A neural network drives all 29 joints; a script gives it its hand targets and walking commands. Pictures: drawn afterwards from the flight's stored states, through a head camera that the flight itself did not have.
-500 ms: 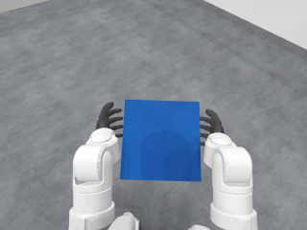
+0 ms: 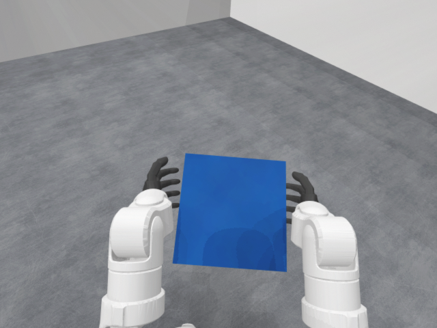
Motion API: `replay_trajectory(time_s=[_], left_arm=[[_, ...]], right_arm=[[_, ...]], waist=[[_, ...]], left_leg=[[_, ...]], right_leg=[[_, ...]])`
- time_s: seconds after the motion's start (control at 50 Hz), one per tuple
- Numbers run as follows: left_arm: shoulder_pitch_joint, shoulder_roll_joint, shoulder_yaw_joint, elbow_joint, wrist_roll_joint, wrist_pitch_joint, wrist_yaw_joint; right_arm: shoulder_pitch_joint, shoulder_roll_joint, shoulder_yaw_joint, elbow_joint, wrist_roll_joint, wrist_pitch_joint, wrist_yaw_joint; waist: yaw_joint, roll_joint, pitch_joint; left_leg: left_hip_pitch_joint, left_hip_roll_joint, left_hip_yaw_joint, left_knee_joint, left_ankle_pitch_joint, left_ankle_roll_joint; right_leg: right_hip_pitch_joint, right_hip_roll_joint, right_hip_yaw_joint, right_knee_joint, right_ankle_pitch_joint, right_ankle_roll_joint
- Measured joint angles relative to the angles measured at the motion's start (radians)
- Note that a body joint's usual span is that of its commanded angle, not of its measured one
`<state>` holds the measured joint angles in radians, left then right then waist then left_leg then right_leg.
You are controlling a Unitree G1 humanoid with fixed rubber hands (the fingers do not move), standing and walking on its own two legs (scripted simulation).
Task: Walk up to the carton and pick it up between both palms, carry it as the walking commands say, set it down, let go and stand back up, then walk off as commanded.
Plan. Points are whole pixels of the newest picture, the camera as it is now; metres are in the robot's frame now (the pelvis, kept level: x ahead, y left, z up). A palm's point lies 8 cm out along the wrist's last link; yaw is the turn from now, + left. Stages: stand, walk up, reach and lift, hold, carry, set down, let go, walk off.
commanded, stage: carry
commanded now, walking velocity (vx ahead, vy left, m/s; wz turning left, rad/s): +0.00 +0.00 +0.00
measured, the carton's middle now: (228, 216) +0.33 +0.00 +0.03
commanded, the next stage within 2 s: hold in 1.68 s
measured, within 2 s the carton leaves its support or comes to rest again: neither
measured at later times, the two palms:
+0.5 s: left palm (132, 225) +0.25 +0.15 +0.12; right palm (294, 224) +0.26 -0.10 +0.11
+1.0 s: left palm (175, 222) +0.26 +0.09 +0.11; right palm (330, 231) +0.26 -0.17 +0.09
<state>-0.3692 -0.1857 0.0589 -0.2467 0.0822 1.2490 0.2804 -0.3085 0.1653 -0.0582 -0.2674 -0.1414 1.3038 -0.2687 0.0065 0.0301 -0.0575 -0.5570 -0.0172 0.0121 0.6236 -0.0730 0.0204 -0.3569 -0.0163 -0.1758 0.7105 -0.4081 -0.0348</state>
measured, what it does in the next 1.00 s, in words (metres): steps on the spot: left foot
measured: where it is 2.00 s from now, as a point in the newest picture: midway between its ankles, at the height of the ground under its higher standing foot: outside the picture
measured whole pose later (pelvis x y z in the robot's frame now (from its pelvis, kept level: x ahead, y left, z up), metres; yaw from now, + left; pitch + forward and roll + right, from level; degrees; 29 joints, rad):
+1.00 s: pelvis -0.03 -0.04 +0.02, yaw +2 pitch +0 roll +1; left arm -0.35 -0.18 0.12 -0.05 0.09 1.16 0.23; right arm -0.32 0.17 -0.07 -0.06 -0.14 1.23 -0.27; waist -0.01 0.01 -0.07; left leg -0.41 -0.01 0.01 0.51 -0.12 0.03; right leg -0.30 -0.02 -0.19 0.59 -0.31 -0.08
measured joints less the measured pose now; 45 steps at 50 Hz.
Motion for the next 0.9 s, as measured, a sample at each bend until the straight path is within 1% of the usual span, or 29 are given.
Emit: replay_trajectory(time_s=[0.02, 0.06, 0.08, 0.12, 0.14, 0.16, 0.24, 0.28, 0.3, 0.34, 0.36, 0.38, 0.4, 0.42, 0.46, 0.48, 0.5, 0.52, 0.54, 0.56, 0.58, 0.62, 0.66, 0.72, 0.76, 0.82, 0.9], left_arm=[[0.003, 0.001, 0.002, 0.014, 0.0, 0.001, 0.001], [0.006, 0.002, 0.006, 0.031, 0.0, 0.006, 0.002], [0.007, 0.002, 0.007, 0.033, 0.0, 0.006, 0.002], [0.006, 0.002, 0.007, 0.033, 0.0, 0.006, 0.002], [0.005, 0.002, 0.007, 0.031, 0.0, 0.006, 0.003], [0.004, 0.002, 0.007, 0.029, 0.0, 0.006, 0.004], [0.005, 0.002, 0.007, 0.028, 0.0, 0.009, 0.006], [0.005, 0.002, 0.008, 0.034, 0.0, 0.016, 0.007], [0.005, 0.002, 0.009, 0.044, 0.001, 0.017, 0.007], [0.013, 0.005, 0.009, 0.077, 0.002, 0.018, 0.006], [0.019, 0.007, 0.009, 0.092, 0.002, 0.018, 0.005], [0.026, 0.009, 0.008, 0.104, 0.002, 0.018, 0.004], [0.032, 0.011, 0.006, 0.114, 0.002, 0.018, 0.001], [0.033, 0.011, 0.005, 0.116, 0.002, 0.018, -0.001], [0.027, 0.01, 0.008, 0.101, 0.002, 0.018, -0.001], [0.026, 0.009, 0.006, 0.09, 0.002, 0.018, 0.0], [0.025, 0.009, 0.004, 0.079, 0.002, 0.018, 0.001], [0.022, 0.009, 0.001, 0.073, 0.002, 0.014, 0.001], [0.022, 0.009, 0.002, 0.073, 0.002, 0.009, 0.001], [0.024, 0.009, 0.002, 0.073, 0.002, 0.009, 0.001], [0.024, 0.009, 0.002, 0.073, 0.002, 0.009, 0.001], [0.023, 0.009, 0.003, 0.073, 0.002, 0.009, 0.002], [0.02, 0.008, 0.006, 0.073, 0.002, 0.009, 0.001], [0.02, 0.008, 0.009, 0.073, 0.002, 0.008, -0.001], [0.02, 0.008, 0.012, 0.074, 0.002, 0.007, -0.006], [0.019, 0.008, 0.024, 0.094, 0.002, -0.005, -0.019], [0.018, 0.007, 0.042, 0.137, 0.002, -0.037, -0.031]], right_arm=[[0.0, 0.0, 0.0, 0.015, 0.0, 0.003, 0.0], [0.0, 0.0, 0.0, 0.036, 0.0, 0.009, 0.001], [0.0, 0.0, 0.0, 0.039, 0.0, 0.01, 0.001], [-0.003, 0.001, 0.0, 0.039, 0.0, 0.01, -0.002], [-0.005, 0.002, 0.0, 0.038, 0.0, 0.01, -0.004], [-0.008, 0.002, 0.0, 0.038, 0.0, 0.01, -0.005], [-0.008, 0.002, -0.001, 0.04, 0.0, 0.01, -0.004], [-0.008, 0.002, -0.005, 0.053, 0.0, 0.01, 0.002], [-0.008, 0.002, -0.008, 0.065, 0.0, 0.01, 0.004], [-0.007, 0.002, -0.014, 0.099, 0.0, 0.011, 0.005], [-0.007, 0.002, -0.014, 0.117, 0.0, 0.013, 0.005], [-0.006, 0.002, -0.014, 0.131, 0.0, 0.015, 0.004], [-0.004, 0.001, -0.014, 0.14, 0.0, 0.017, 0.003], [-0.002, 0.001, -0.014, 0.141, 0.0, 0.018, 0.002], [-0.006, 0.002, -0.014, 0.13, 0.0, 0.017, 0.004], [-0.006, 0.002, -0.014, 0.12, 0.0, 0.014, 0.006], [-0.007, 0.002, -0.014, 0.109, 0.0, 0.014, 0.006], [-0.008, 0.002, -0.014, 0.099, 0.0, 0.011, 0.004], [-0.008, 0.002, -0.014, 0.099, 0.0, 0.006, 0.004], [-0.008, 0.002, -0.014, 0.1, 0.0, 0.006, 0.004], [-0.008, 0.002, -0.014, 0.1, 0.0, 0.006, 0.004], [-0.009, 0.003, -0.014, 0.1, 0.0, 0.006, 0.004], [-0.012, 0.004, -0.014, 0.1, 0.0, 0.006, 0.001], [-0.014, 0.004, -0.014, 0.1, 0.0, 0.006, -0.002], [-0.014, 0.004, -0.014, 0.1, 0.0, 0.006, -0.002], [-0.014, 0.004, -0.014, 0.118, 0.0, -0.004, -0.003], [-0.014, 0.004, -0.014, 0.16, 0.0, -0.033, -0.004]], waist=[[0.0, 0.002, -0.01], [0.002, 0.003, -0.022], [0.005, 0.004, -0.022], [0.011, 0.008, -0.023], [0.015, 0.008, -0.023], [0.019, 0.007, -0.023], [0.021, -0.003, -0.023], [0.014, -0.011, -0.023], [0.009, -0.01, -0.023], [0.006, -0.006, -0.026], [0.008, -0.005, -0.028], [0.012, 0.0, -0.028], [0.019, 0.006, -0.028], [0.023, 0.008, -0.023], [0.039, -0.011, -0.011], [0.04, -0.019, -0.011], [0.039, -0.019, -0.012], [0.035, -0.021, -0.01], [0.034, -0.022, -0.008], [0.034, -0.022, -0.008], [0.034, -0.022, -0.009], [0.035, -0.022, -0.012], [0.036, -0.025, -0.016], [0.035, -0.024, -0.011], [0.033, -0.025, -0.011], [0.026, -0.024, -0.014], [0.008, -0.024, -0.014]], left_leg=[[0.007, -0.001, 0.0, -0.029, 0.007, 0.0], [0.033, -0.004, 0.0, -0.121, 0.045, -0.003], [0.049, -0.004, 0.0, -0.169, 0.069, -0.018], [0.066, -0.004, 0.0, -0.221, 0.087, -0.059], [0.065, -0.004, 0.0, -0.218, 0.084, -0.069], [0.058, -0.004, 0.001, -0.191, 0.065, -0.07], [0.017, -0.003, 0.001, 0.005, -0.066, -0.07], [0.009, -0.002, 0.0, 0.086, -0.097, -0.066], [0.01, -0.002, 0.0, 0.104, -0.093, -0.06], [0.024, -0.008, 0.0, 0.071, -0.046, -0.055], [0.034, -0.015, 0.001, 0.025, -0.026, -0.055], [0.048, -0.018, 0.001, -0.035, 0.001, -0.059], [0.061, -0.018, -0.001, -0.093, 0.018, -0.082], [0.063, -0.018, 0.0, -0.109, -0.002, -0.112], [0.053, -0.018, 0.0, 0.03, -0.097, -0.121], [0.069, -0.013, -0.001, 0.07, -0.117, -0.12], [0.107, 0.0, -0.002, 0.051, -0.121, -0.117], [0.13, 0.0, -0.001, 0.025, -0.15, -0.075], [0.131, -0.002, -0.001, 0.025, -0.15, -0.03], [0.131, -0.002, -0.001, 0.023, -0.14, -0.003], [0.131, -0.003, -0.001, 0.013, -0.127, 0.011], [0.13, -0.003, -0.001, -0.02, -0.096, 0.016], [0.129, -0.006, 0.0, -0.064, -0.064, 0.016], [0.142, -0.006, 0.0, -0.111, -0.03, 0.016], [0.145, -0.006, 0.0, -0.111, -0.029, 0.014], [0.15, 0.0, -0.001, -0.114, -0.03, 0.008], [0.152, 0.009, -0.002, -0.114, -0.033, 0.005]], right_leg=[[0.0, 0.0, 0.0, -0.01, -0.033, 0.0], [0.006, 0.0, -0.001, -0.064, -0.038, 0.0], [0.013, 0.001, -0.002, -0.095, -0.028, 0.0], [0.025, 0.0, -0.005, -0.141, 0.011, 0.0], [0.027, 0.0, -0.005, -0.145, 0.028, -0.002], [0.028, -0.001, -0.005, -0.141, 0.052, -0.002], [0.03, -0.009, -0.005, -0.04, 0.078, -0.003], [0.029, -0.013, -0.005, 0.034, 0.035, -0.003], [0.029, -0.014, -0.005, 0.068, -0.011, -0.003], [0.028, -0.013, -0.004, 0.085, -0.089, -0.003], [0.028, -0.009, -0.002, 0.062, -0.105, -0.008], [0.031, -0.007, 0.0, 0.023, -0.097, -0.014], [0.038, -0.006, -0.002, -0.027, -0.069, -0.017], [0.05, -0.006, -0.007, -0.075, -0.03, -0.021], [0.051, -0.016, -0.006, -0.103, 0.035, -0.03], [0.051, -0.02, -0.008, -0.103, 0.076, -0.03], [0.051, -0.02, -0.013, -0.097, 0.114, -0.027], [0.047, -0.024, -0.017, -0.08, 0.124, -0.017], [0.045, -0.025, -0.018, -0.067, 0.104, -0.011], [0.045, -0.023, -0.018, -0.058, 0.062, -0.01], [0.045, -0.022, -0.016, -0.054, 0.037, -0.01], [0.045, -0.022, -0.014, -0.054, 0.02, -0.01], [0.053, -0.022, -0.013, -0.093, 0.02, -0.01], [0.054, -0.021, -0.015, -0.125, 0.091, -0.01], [0.054, -0.021, -0.015, -0.124, 0.126, -0.01], [0.054, -0.016, -0.015, -0.117, 0.115, -0.021], [0.054, -0.006, -0.015, -0.117, 0.109, -0.034]])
